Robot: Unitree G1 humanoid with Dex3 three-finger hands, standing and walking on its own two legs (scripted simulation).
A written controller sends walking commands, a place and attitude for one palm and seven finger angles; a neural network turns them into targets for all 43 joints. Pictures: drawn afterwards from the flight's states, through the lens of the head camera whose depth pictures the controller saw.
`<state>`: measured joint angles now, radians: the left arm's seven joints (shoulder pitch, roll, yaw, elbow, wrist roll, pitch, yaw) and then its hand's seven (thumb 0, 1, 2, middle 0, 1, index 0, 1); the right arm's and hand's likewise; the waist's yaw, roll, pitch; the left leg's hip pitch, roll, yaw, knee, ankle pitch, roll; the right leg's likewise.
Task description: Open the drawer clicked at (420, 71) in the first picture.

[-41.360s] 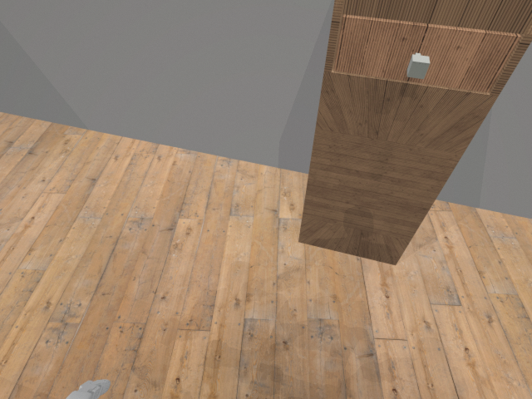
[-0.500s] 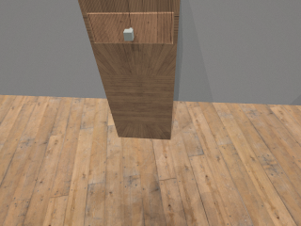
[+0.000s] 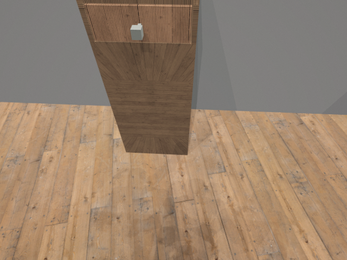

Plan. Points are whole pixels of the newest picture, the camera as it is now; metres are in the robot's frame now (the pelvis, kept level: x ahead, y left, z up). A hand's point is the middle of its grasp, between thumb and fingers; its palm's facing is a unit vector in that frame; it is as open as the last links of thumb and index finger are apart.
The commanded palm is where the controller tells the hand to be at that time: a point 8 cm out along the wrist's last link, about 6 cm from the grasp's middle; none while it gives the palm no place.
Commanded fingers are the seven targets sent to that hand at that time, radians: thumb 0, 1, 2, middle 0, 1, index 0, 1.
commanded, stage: look to check the result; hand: left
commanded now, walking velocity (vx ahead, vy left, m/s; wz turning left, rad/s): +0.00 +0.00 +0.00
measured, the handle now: (138, 30) +0.84 +0.17 +0.12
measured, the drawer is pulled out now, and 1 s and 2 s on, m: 0.00 0.00 0.00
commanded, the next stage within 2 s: take the last steps up to it in 1.48 s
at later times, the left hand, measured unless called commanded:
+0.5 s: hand out of the picture +0.08 +0.24 -0.16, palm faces -0.02 -0.94 -0.35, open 7.4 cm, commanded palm none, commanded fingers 0.00 0.90 0.90 -0.20 -0.30 -0.20 -0.30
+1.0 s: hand out of the picture +0.10 +0.25 -0.16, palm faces -0.04 -0.94 -0.35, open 7.4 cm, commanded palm none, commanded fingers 0.00 0.90 0.90 -0.20 -0.30 -0.20 -0.30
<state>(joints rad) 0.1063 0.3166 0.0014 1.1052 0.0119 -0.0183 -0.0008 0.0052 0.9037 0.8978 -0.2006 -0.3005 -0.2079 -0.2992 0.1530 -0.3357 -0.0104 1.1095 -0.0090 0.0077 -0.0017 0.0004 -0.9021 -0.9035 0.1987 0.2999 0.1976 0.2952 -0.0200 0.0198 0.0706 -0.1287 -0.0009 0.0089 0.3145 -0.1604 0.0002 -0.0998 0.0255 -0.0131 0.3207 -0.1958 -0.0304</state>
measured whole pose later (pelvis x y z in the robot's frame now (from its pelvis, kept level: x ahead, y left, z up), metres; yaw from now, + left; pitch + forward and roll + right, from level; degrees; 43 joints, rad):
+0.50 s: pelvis +0.01 +0.00 +0.00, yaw +0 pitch -1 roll +0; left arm 0.13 0.32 0.00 1.12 0.01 -0.02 0.01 0.01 0.90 0.90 -0.20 -0.30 -0.21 -0.30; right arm 0.11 -0.33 -0.01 1.10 -0.01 0.01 0.00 0.00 -0.90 -0.90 0.20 0.30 0.20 0.30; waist 0.00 0.02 0.06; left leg -0.10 0.00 0.00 0.30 -0.17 0.00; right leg -0.07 0.03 -0.02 0.30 -0.21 -0.03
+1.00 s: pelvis +0.02 +0.00 +0.00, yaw +0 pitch -1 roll +0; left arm 0.12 0.33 0.00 1.10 0.01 -0.02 0.00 0.01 0.90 0.90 -0.20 -0.30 -0.21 -0.30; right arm 0.13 -0.33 -0.01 1.11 -0.01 0.01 0.00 0.00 -0.90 -0.90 0.20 0.30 0.20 0.30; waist -0.01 0.01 0.07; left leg -0.09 0.00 0.01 0.29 -0.18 0.00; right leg -0.05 0.03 -0.01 0.28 -0.21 -0.03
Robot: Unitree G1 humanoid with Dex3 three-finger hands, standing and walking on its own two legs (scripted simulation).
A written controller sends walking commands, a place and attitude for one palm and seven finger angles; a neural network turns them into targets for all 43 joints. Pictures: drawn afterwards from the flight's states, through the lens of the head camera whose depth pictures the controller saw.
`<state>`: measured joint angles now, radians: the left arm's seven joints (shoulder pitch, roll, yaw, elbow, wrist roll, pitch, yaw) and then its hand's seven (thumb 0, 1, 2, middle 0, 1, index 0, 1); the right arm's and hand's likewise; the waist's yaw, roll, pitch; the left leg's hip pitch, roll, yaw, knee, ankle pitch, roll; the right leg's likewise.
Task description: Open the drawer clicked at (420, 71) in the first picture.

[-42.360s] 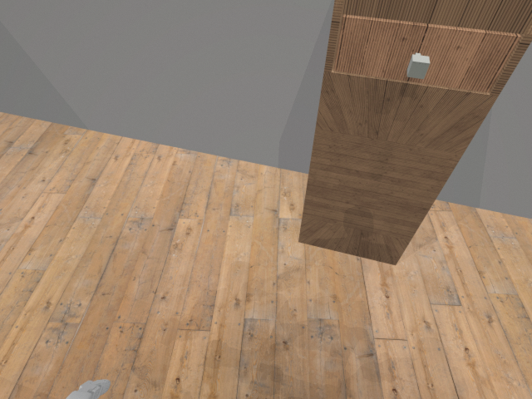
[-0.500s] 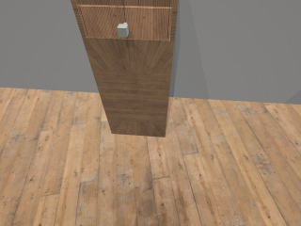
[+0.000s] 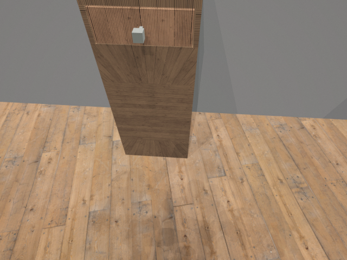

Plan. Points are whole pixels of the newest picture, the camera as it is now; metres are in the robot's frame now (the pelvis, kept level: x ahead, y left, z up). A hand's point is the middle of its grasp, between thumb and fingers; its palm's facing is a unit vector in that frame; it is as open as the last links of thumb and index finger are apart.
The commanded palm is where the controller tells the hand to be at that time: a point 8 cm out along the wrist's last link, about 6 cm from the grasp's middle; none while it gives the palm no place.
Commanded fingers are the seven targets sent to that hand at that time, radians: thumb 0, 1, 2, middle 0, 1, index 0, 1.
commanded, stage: look to check the result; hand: left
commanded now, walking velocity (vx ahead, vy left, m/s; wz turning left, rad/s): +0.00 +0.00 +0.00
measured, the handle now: (139, 33) +0.82 +0.17 +0.12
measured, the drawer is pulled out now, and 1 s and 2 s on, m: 0.00 0.00 0.00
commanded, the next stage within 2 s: take the last steps up to it in 0.48 s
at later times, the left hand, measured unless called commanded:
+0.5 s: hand out of the picture +0.06 +0.25 -0.16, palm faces -0.03 -0.94 -0.34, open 7.4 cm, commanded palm none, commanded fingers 0.00 0.90 0.90 -0.20 -0.30 -0.20 -0.30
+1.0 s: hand out of the picture +0.03 +0.19 -0.19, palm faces -0.03 -0.98 -0.21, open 7.4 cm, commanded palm none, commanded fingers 0.00 0.90 0.90 -0.20 -0.30 -0.20 -0.30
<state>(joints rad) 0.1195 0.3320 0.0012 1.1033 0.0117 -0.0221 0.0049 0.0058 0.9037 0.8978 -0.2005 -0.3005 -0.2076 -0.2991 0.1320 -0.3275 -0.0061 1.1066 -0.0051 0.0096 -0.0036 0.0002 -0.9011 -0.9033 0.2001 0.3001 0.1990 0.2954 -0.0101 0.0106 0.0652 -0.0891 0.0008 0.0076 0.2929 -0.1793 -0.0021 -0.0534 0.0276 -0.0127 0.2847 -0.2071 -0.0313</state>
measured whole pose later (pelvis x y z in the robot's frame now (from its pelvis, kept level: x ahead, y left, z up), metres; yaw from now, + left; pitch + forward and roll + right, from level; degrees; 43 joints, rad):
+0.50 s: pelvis +0.00 +0.00 +0.00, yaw +0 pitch -2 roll +0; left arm 0.13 0.33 0.00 1.11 0.01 -0.02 0.00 0.01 0.90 0.90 -0.20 -0.30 -0.21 -0.30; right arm 0.12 -0.33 -0.01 1.10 0.00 0.01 0.00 0.00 -0.90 -0.90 0.20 0.30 0.20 0.30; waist 0.00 0.00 0.06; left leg -0.09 -0.01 0.01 0.29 -0.17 0.00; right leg -0.05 0.02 -0.01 0.28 -0.20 -0.02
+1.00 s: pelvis +0.05 +0.00 -0.02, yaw -2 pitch +0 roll +1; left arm 0.29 0.21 0.01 1.14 0.02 0.00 -0.02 0.01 0.91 0.90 -0.20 -0.30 -0.20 -0.30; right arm 0.31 -0.17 -0.01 1.13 -0.02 -0.01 -0.01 0.00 -0.90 -0.90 0.20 0.30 0.20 0.30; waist -0.01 -0.01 0.06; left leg -0.12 -0.01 0.04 0.50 -0.37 0.01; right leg -0.18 0.00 -0.03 0.66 -0.42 -0.04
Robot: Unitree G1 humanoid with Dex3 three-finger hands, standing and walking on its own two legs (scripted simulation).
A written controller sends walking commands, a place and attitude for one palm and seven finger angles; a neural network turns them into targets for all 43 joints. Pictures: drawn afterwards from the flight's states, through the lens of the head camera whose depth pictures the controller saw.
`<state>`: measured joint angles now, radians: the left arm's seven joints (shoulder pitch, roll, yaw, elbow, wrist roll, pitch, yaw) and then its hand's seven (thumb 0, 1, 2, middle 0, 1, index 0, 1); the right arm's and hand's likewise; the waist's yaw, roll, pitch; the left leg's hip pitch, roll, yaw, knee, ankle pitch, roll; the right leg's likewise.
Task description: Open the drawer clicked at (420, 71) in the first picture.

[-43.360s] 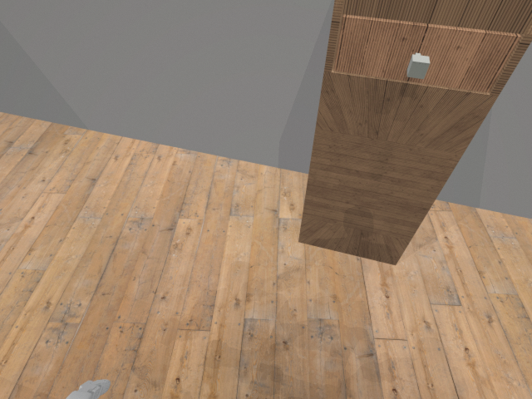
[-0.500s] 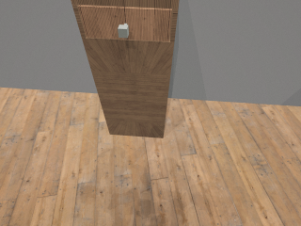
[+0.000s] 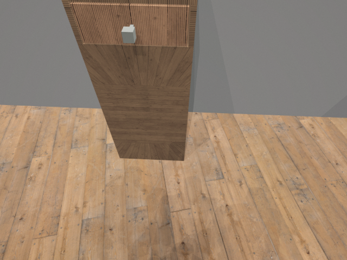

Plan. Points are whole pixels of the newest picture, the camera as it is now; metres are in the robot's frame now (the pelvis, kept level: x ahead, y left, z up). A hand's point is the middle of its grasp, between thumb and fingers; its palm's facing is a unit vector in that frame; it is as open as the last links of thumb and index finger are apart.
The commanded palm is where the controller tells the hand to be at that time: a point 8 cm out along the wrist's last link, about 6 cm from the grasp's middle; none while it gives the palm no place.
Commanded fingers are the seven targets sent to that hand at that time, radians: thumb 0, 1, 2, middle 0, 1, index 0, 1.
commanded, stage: take the last steps up to it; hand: left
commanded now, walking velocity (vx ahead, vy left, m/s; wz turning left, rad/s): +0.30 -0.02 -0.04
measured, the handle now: (130, 32) +0.77 +0.19 +0.13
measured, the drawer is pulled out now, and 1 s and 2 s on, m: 0.00 0.00 0.00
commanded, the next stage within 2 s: come to a stop and stand still in 0.48 s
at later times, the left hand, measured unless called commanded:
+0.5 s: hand out of the picture +0.08 +0.14 -0.18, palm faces +0.05 -0.99 -0.14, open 7.4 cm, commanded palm none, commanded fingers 0.00 0.90 0.90 -0.20 -0.30 -0.20 -0.30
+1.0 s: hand (129, 185) +0.35 +0.17 -0.17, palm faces +0.04 -0.97 -0.22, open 7.3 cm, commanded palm none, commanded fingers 0.00 0.90 0.90 -0.20 -0.30 -0.20 -0.30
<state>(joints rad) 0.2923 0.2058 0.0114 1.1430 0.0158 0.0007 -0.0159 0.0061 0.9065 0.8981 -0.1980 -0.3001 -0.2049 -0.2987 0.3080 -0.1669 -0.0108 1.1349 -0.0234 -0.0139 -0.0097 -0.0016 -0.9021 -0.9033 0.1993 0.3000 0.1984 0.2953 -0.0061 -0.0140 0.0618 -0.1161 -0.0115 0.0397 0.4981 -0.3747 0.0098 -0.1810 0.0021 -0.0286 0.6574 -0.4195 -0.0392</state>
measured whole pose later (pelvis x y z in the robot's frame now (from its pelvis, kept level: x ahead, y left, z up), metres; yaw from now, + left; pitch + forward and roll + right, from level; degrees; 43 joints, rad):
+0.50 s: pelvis +0.17 -0.01 -0.01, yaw -2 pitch -1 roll +1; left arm 0.44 0.11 0.03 1.16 0.01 -0.03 0.01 0.01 0.90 0.90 -0.20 -0.30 -0.21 -0.30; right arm 0.10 -0.16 -0.04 1.00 -0.02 -0.05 -0.01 0.00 -0.91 -0.90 0.20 0.30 0.19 0.29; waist 0.01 -0.02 0.10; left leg -0.40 0.05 0.13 0.63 -0.18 0.08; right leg -0.15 0.02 -0.05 0.98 -0.51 -0.04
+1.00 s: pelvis +0.26 -0.03 +0.00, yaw +3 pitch +0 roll +0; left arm 0.10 0.20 0.04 0.98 0.02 0.02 0.03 0.00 0.91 0.90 -0.20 -0.30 -0.21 -0.30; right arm 0.23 -0.22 -0.06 1.04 0.00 0.06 -0.01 0.00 -0.91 -0.90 0.20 0.30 0.19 0.29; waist -0.02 -0.02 0.12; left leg -0.29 0.01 0.06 0.61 -0.32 -0.04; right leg -0.26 -0.09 -0.07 0.56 -0.28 0.04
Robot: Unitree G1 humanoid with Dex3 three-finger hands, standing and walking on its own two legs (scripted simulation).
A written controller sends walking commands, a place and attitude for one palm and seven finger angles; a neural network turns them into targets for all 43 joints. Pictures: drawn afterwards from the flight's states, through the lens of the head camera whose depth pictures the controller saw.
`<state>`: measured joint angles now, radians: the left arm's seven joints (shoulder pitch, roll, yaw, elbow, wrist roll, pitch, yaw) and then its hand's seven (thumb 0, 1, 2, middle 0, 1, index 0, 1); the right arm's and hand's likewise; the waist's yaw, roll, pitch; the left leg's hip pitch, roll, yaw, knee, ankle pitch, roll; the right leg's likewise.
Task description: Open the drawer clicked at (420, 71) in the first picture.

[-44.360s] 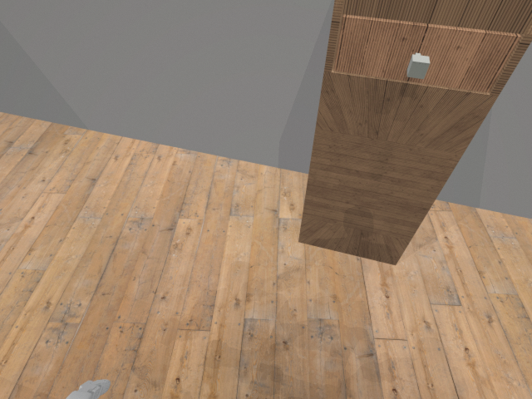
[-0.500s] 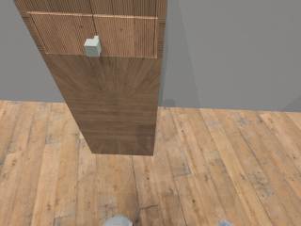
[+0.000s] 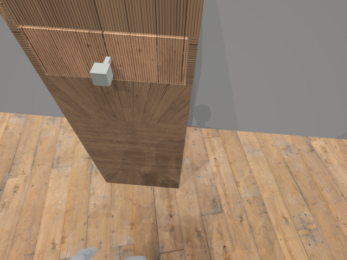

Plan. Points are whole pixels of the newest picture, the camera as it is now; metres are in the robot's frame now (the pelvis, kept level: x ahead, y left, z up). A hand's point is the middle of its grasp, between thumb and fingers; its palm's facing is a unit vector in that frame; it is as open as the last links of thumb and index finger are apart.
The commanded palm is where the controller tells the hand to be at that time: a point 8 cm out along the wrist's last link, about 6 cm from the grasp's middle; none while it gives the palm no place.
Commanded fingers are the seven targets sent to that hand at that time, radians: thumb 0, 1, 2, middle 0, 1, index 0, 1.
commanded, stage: come to a stop and stand still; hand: left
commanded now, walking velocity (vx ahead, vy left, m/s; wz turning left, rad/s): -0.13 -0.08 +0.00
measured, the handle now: (104, 69) +0.51 +0.19 +0.13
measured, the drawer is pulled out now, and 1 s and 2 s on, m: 0.00 0.00 0.00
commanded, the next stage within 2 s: look again from close up in 0.78 s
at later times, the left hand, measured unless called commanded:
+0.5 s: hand out of the picture +0.01 +0.17 -0.17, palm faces -0.06 -0.97 -0.23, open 7.4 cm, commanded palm none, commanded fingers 0.00 0.90 0.90 -0.20 -0.30 -0.20 -0.30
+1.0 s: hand out of the picture -0.01 +0.15 -0.17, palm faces -0.06 -0.98 -0.21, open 7.4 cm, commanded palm none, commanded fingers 0.00 0.90 0.90 -0.20 -0.30 -0.20 -0.30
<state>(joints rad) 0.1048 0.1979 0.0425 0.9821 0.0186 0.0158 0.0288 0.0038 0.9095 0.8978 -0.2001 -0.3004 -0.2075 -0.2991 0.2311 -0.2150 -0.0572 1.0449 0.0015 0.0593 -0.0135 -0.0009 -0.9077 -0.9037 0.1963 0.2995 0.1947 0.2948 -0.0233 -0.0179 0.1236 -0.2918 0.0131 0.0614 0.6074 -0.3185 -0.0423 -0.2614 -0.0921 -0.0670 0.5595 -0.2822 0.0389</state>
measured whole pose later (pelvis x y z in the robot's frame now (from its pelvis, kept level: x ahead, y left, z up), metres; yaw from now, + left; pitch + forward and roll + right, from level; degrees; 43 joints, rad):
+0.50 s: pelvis -0.03 -0.02 +0.00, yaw -2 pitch -1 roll +0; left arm 0.24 0.18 0.00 1.05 0.02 0.02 0.02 0.01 0.91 0.90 -0.20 -0.30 -0.20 -0.30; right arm 0.21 -0.19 -0.04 1.05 -0.01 0.04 -0.01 0.00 -0.90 -0.90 0.20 0.30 0.20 0.30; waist -0.02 0.03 0.06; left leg -0.29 0.05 0.05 0.52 -0.20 -0.01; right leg -0.16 0.01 -0.02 0.51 -0.34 -0.01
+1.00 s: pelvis -0.02 -0.02 +0.00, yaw -3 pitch -1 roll -1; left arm 0.31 0.13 -0.01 1.09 0.02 -0.04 0.04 0.01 0.91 0.90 -0.20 -0.30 -0.21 -0.30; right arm 0.28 -0.17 -0.02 1.07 -0.01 0.01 -0.01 0.00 -0.91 -0.90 0.20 0.30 0.19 0.29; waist -0.02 0.05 0.05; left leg -0.28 0.06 0.03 0.56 -0.27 -0.02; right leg -0.14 0.04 -0.01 0.48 -0.33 -0.02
